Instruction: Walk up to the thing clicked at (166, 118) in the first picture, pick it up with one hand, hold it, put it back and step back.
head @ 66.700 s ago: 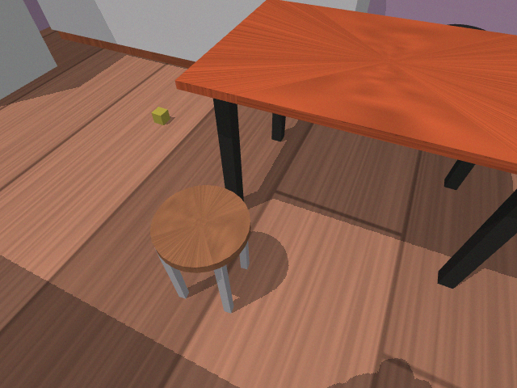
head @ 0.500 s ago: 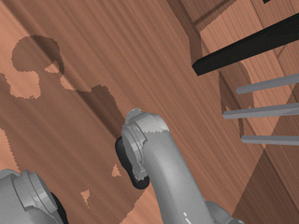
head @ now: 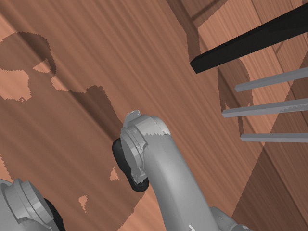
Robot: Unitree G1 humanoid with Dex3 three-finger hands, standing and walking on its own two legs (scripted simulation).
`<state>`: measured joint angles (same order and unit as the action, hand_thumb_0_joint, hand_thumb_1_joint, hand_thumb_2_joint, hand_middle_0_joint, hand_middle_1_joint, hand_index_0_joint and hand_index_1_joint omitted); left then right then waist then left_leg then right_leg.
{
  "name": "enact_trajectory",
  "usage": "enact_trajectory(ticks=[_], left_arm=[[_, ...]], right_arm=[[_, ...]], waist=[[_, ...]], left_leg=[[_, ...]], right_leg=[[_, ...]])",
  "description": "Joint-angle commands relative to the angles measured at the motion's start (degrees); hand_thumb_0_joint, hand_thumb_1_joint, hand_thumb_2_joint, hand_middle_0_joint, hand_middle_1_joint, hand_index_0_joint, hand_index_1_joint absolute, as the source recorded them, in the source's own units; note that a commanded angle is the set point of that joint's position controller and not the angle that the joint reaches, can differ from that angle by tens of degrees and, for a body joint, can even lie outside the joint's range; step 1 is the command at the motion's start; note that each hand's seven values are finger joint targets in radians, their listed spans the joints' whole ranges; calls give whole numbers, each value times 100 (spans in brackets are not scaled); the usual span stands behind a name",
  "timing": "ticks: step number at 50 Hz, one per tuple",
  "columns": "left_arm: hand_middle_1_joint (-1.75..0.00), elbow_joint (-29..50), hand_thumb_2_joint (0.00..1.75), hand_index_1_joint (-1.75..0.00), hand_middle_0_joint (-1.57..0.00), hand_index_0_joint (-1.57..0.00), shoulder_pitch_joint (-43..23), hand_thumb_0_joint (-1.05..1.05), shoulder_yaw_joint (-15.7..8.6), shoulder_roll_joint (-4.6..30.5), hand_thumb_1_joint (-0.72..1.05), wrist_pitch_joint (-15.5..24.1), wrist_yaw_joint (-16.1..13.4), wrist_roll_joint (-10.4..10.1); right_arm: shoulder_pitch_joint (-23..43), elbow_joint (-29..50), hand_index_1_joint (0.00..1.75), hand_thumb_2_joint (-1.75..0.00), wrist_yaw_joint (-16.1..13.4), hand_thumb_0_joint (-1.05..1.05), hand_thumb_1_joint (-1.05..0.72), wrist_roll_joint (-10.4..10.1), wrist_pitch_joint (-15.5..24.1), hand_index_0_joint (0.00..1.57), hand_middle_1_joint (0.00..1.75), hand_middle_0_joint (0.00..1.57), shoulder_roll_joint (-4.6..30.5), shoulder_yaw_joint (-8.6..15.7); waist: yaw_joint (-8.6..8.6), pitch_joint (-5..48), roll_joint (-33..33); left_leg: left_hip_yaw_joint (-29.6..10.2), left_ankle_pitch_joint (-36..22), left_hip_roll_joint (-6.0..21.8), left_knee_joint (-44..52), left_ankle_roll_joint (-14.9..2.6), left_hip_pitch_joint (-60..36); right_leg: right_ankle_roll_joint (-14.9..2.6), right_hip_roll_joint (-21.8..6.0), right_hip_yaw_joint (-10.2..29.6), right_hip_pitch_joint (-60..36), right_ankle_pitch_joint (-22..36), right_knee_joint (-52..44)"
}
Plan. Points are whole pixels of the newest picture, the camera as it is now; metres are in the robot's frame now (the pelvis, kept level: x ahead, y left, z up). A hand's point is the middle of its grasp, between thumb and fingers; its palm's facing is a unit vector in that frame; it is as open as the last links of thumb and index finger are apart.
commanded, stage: open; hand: left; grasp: from above
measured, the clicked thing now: out of the picture +0.52 +0.29 -0.28
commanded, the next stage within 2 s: withdraw in 0.68 s
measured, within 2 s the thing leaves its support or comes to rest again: neither
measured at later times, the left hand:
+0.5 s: hand out of the picture +0.52 +0.28 -0.24, palm faces -0.41 -0.19 -0.89, open 14.3 cm
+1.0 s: hand out of the picture +0.53 +0.28 -0.22, palm faces -0.36 -0.17 -0.92, open 14.2 cm
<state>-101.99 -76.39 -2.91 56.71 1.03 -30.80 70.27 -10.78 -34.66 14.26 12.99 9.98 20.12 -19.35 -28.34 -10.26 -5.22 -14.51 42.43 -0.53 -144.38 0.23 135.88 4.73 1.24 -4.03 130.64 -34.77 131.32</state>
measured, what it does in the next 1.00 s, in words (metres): stands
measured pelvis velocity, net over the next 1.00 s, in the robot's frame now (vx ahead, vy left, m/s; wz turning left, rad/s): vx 0.00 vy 0.00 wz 0.00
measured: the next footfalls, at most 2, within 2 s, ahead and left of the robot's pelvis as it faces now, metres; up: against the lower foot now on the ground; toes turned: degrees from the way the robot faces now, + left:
none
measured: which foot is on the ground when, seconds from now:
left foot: down 0.00-1.00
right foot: down 0.00-1.00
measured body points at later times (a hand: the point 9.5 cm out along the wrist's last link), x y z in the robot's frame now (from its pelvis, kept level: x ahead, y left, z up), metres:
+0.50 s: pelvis +0.00 +0.00 +0.00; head +0.30 +0.12 +0.31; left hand +0.54 +0.29 -0.19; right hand +0.00 -0.24 -0.04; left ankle +0.05 +0.12 -0.28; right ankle +0.13 -0.15 -0.28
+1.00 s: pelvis +0.00 +0.00 +0.00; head +0.30 +0.12 +0.32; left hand +0.55 +0.29 -0.17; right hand +0.00 -0.24 -0.05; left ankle +0.05 +0.12 -0.28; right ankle +0.13 -0.15 -0.28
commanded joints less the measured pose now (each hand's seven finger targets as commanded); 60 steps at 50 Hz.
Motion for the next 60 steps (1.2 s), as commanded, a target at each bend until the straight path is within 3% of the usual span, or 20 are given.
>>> enact_trajectory(ticks=[1,2,10,12,15,20,21,25,27,34,39,41,44,46,49,51,54,55,56,60], left_arm=[[-83,689,88,-85,-23,-22,-1714,0,100,754,-40,-71,-224,-46],[-84,990,90,-86,-21,-20,-1880,0,13,883,-42,-55,-218,-66],[-93,735,100,-96,-11,-9,-1696,0,90,813,-55,-101,-149,-102],[-95,788,104,-98,-8,-6,-1658,0,76,831,-59,-108,-156,-83],[-96,854,105,-99,-7,-5,-1723,0,138,699,-59,-93,-123,-113],[-97,1175,104,-99,-7,-4,-1893,0,48,848,-58,-71,-128,-79],[-97,795,104,-99,-7,-4,-1665,0,101,774,-59,-103,-129,-94],[-97,825,104,-99,-7,-4,-1615,0,199,603,-58,-97,-42,-163],[-97,949,104,-99,-7,-4,-1666,0,122,830,-58,-69,-82,-122],[-96,1127,104,-98,-7,-4,-1756,0,78,847,-57,-73,-136,-112],[-96,995,104,-98,-7,-4,-1629,0,156,700,-57,-87,-80,-167],[-104,1412,101,-103,-7,-7,-1875,0,-10,946,-56,-84,-119,-132],[-103,1447,101,-103,-7,-7,-1793,0,123,645,-56,-124,-28,-115],[-103,1902,102,-104,-7,-7,-1910,0,54,815,-57,-121,48,-91],[-103,2593,102,-103,-7,-6,-1747,0,-41,780,-57,-135,318,53],[-103,2779,102,-103,-7,-6,-1408,0,55,560,-57,-177,606,73],[-102,3413,102,-103,-7,-7,-1204,0,-99,617,-56,-230,1076,117],[-101,3359,103,-102,-7,-6,-1009,0,-116,482,-56,-283,1261,115],[-102,3465,102,-102,-7,-6,-1040,0,57,177,-55,-305,1475,72],[-100,3725,103,-102,-8,-7,-1062,0,374,-411,-54,-280,2224,-148]], right_arm=[[-1321,-175,30,-90,-42,0,-89,-15,-38,20,30,20,1896,492],[-1359,-205,30,-90,-33,0,-89,-24,-28,20,30,20,1924,490],[-1313,-149,30,-90,-42,0,-89,-52,-54,20,30,20,1889,453],[-1282,-141,30,-90,-61,0,-88,-80,-61,20,30,20,1909,483],[-1311,-164,30,-90,-47,0,-88,-57,-69,20,30,20,1912,484],[-1341,-194,30,-90,-42,0,-88,-67,-101,20,30,20,1889,490],[-1318,-187,30,-90,-51,0,-88,-66,-113,20,30,20,1872,487],[-1340,-169,30,-89,-49,0,-88,-29,-100,20,30,20,1896,472],[-1348,-169,30,-89,-75,0,-88,-50,-112,20,30,20,1895,483],[-1370,-170,30,-89,-86,0,-88,-75,-128,20,30,20,1870,478],[-1317,-131,30,-89,-52,0,-88,-34,-104,20,30,20,1873,444],[-1432,-212,30,-91,-63,0,-91,-57,-138,20,30,20,1877,482],[-1386,-162,30,-91,-23,0,-91,-64,-169,20,30,20,1834,521],[-1411,-233,30,-91,-31,0,-92,-109,-234,20,30,20,1822,612],[-1427,-238,30,-91,3,0,-92,-222,-394,20,30,20,1752,805],[-1399,-181,30,-91,5,0,-92,-319,-527,20,30,20,1710,951],[-1565,-161,30,-91,-41,0,-91,-415,-801,20,30,20,1710,1222],[-1636,-99,30,-91,-59,0,-91,-454,-900,20,30,20,1709,1306],[-1690,-83,30,-91,-84,0,-91,-481,-1001,20,30,20,1704,1407],[-1680,53,30,-91,-335,0,-91,-572,-1333,20,30,20,1641,1604]], waist=[[-531,3710,3188],[-499,3881,3402],[-525,3633,3261],[-442,3719,3286],[-544,3686,3330],[-436,3996,3569],[-462,3792,3411],[-598,3608,3183],[-456,3803,3310],[-461,4025,3411],[-552,3679,3216],[-404,4083,3677],[-434,4151,3693],[-260,4556,4030],[55,5105,4323],[194,5120,4132],[452,5417,3943],[443,5357,3702],[402,5183,3499],[433,4977,3054]], left_leg=[[590,-1534,216,1621,-30,-2831],[564,-1730,238,1634,1,-3028],[538,-1481,238,1665,-12,-2836],[476,-1492,255,1719,18,-2949],[457,-1548,265,1704,29,-2964],[430,-1804,287,1712,77,-3153],[469,-1626,260,1729,47,-2979],[513,-1564,243,1640,13,-2857],[529,-1602,236,1685,13,-2886],[531,-1818,244,1648,28,-3082],[554,-1711,239,1588,8,-2840],[507,-1924,270,1704,80,-3278],[514,-1968,261,1682,90,-3397],[552,-2054,251,1760,121,-3562],[658,-2311,194,1774,146,-3754],[780,-2285,128,1783,99,-3547],[911,-2419,56,1837,69,-3405],[910,-2459,35,1897,60,-3454],[936,-2259,16,1987,37,-3281],[856,-1734,-38,2382,33,-3312]], right_leg=[[-542,185,-1060,-2383,1529,-837],[-543,142,-1057,-2398,1652,-808],[-558,169,-1058,-2275,1468,-814],[-577,164,-1064,-2190,1457,-786],[-561,155,-1080,-2186,1503,-771],[-579,125,-1062,-2246,1658,-711],[-583,161,-1070,-2266,1553,-745],[-542,151,-1051,-2289,1542,-814],[-557,161,-1024,-2415,1574,-844],[-569,156,-1043,-2439,1733,-798],[-561,147,-1048,-2354,1632,-826],[-586,111,-1035,-2370,1748,-807],[-594,135,-1072,-2288,1778,-751],[-636,131,-1036,-2409,1815,-752],[-698,105,-965,-2421,1926,-701],[-724,128,-896,-2422,1866,-756],[-752,88,-752,-2534,1935,-886],[-757,71,-731,-2562,1940,-960],[-776,71,-706,-2548,1772,-1089],[-831,16,-644,-2196,1173,-1375]])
